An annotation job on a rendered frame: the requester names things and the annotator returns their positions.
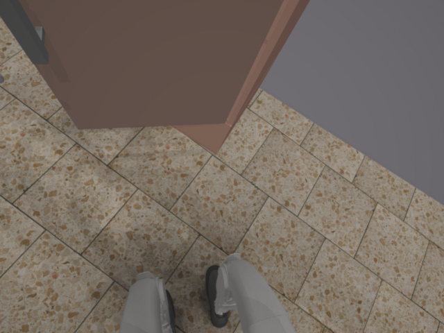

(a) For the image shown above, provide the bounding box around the robot right thigh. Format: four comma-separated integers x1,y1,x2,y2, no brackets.
218,259,297,333

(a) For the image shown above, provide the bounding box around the cupboard door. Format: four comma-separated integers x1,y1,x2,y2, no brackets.
19,0,284,130

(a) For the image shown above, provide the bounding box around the right robot shin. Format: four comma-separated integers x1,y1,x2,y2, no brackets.
214,253,241,314

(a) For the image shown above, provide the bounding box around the handle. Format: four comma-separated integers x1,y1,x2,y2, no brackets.
0,0,49,65

